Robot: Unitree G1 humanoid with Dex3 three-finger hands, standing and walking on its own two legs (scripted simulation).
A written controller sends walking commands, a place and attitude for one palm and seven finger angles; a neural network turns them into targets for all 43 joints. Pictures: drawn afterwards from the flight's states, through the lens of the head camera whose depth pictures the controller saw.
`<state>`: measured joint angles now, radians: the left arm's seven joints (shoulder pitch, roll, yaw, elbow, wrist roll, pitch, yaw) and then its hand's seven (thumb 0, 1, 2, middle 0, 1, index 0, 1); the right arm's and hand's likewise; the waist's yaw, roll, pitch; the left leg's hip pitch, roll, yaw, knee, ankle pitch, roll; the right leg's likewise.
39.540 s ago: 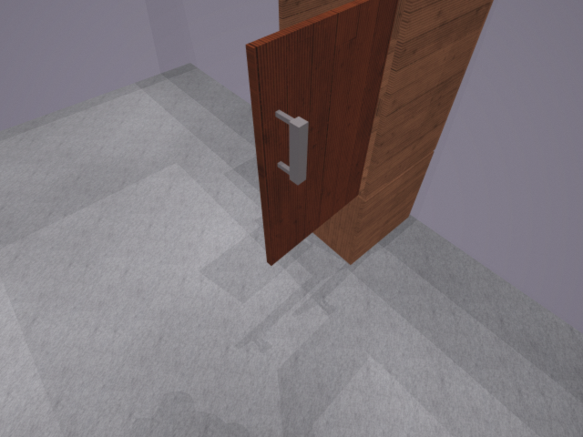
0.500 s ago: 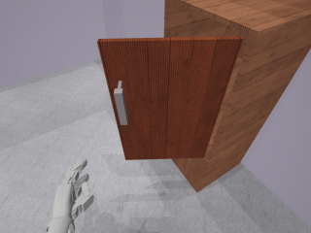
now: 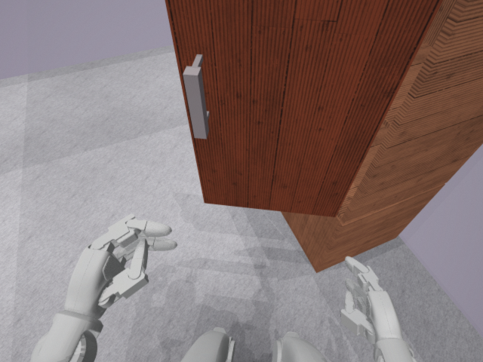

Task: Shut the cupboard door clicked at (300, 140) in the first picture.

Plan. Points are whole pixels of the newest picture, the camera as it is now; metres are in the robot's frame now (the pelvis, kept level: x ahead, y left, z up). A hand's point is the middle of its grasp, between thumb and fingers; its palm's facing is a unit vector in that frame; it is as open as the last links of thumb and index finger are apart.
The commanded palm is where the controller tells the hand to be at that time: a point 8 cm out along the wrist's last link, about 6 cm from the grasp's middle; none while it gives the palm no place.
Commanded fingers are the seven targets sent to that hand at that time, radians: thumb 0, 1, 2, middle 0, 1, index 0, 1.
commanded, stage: raise the hand and make a fist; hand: left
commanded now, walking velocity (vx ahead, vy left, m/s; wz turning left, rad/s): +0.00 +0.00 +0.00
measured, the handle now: (200, 98) +0.53 +0.13 +0.14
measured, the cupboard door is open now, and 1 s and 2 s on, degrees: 60 60 60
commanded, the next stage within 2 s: bring the fist close to the handle in 1.22 s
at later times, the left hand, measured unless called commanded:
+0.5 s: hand (106, 222) +0.27 +0.22 +0.12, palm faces +0.03 -1.00 -0.05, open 3.1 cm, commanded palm +0.25 +0.26 +0.12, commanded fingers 0.00 0.90 0.90 -1.30 -1.50 -1.30 -1.50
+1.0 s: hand (96, 205) +0.29 +0.23 +0.14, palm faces -0.04 -1.00 -0.02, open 3.1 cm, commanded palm +0.26 +0.29 +0.15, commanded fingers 0.00 0.90 0.90 -1.30 -1.50 -1.30 -1.50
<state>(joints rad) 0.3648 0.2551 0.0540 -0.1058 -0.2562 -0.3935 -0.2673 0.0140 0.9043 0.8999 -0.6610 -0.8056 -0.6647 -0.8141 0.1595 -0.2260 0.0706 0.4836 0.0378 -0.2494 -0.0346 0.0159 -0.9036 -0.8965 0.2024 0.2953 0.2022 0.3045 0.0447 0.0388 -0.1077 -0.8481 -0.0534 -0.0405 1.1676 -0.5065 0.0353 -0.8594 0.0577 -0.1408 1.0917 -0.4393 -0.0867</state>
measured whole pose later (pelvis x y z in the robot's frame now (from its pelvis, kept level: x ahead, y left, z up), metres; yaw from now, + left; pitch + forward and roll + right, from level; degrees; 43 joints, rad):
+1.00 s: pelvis +0.06 +0.06 +0.05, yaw -1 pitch +7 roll -3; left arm 0.31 0.25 0.15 -0.14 -0.28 -0.11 -0.24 0.01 0.90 0.90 -1.30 -1.50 -1.30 -1.50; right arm 0.28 -0.26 0.06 0.52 0.04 -0.20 -0.05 0.02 -0.90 -0.90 0.20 0.30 0.20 0.30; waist 0.03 0.05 -0.08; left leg -0.50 -0.09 0.00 0.83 -0.44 0.10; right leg -0.52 0.04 -0.06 0.77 -0.36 -0.02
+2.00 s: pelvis +0.06 +0.01 +0.06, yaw -1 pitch +7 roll -1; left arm 0.02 0.20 0.06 0.11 -0.22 -0.13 -0.11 0.02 0.90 0.90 -1.30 -1.50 -1.30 -1.50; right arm 0.26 -0.26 0.04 0.56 0.04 -0.14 -0.03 0.02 -0.90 -0.90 0.20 0.30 0.20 0.30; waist 0.00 0.05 -0.07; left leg -0.48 -0.06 -0.01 0.80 -0.43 0.06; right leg -0.52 0.06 -0.07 0.76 -0.36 -0.07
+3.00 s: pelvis +0.04 +0.01 +0.06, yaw -2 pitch +7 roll +0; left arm -0.34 0.17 0.03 0.51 -0.16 -0.22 -0.02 0.02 0.90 0.90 -1.30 -1.50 -1.30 -1.50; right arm 0.23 -0.24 0.04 0.59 0.04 -0.04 -0.02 0.01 -0.91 -0.90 0.20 0.29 0.20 0.30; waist -0.02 0.03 -0.05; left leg -0.48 -0.06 0.01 0.75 -0.39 0.06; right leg -0.52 0.06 -0.06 0.73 -0.33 -0.07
